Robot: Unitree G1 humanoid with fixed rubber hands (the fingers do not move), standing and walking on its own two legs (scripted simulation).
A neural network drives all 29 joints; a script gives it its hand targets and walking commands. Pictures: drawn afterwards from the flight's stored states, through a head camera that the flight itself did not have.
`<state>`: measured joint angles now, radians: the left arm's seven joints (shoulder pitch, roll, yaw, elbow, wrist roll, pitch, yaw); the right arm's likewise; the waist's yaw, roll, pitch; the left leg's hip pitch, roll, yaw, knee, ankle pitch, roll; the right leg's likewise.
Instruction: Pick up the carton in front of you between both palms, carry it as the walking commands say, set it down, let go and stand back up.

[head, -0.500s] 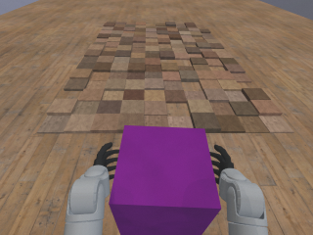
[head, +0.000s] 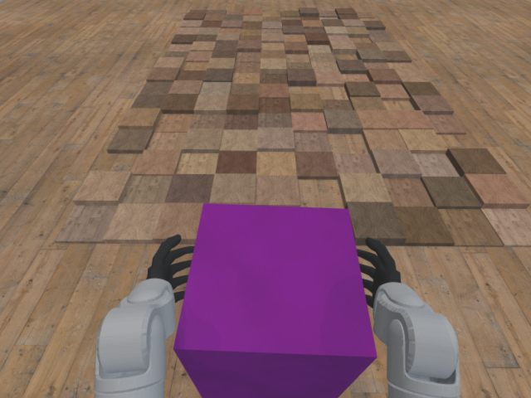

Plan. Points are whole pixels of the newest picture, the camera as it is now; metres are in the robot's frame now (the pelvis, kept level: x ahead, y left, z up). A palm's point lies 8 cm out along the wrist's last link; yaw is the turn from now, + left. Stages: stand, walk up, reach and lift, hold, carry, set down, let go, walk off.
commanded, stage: carry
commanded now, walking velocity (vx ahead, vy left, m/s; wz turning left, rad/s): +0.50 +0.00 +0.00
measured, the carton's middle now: (271, 308) +0.28 +0.01 +0.01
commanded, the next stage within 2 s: none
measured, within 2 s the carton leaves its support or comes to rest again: neither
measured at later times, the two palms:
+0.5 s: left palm (206, 143) +0.58 +0.15 +0.10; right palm (357, 147) +0.58 -0.15 +0.11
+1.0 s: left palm (241, 44) +0.99 +0.12 +0.15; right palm (348, 47) +0.99 -0.18 +0.15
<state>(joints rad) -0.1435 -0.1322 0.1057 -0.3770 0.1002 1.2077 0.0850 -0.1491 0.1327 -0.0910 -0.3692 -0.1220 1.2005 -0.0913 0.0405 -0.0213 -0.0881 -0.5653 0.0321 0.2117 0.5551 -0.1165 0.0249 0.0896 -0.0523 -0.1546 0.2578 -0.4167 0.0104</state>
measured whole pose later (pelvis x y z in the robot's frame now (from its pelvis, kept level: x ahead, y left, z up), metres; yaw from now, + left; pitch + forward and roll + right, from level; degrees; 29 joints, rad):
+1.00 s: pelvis +0.63 -0.02 +0.01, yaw -1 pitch +5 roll +0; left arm -0.63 -0.01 0.17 -0.09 0.04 1.22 0.13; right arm -0.64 -0.01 -0.18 -0.10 -0.04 1.24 -0.14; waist 0.02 0.01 0.00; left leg -0.65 0.08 0.11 0.68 -0.09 0.06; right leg -0.08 -0.01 -0.19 0.36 -0.37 -0.04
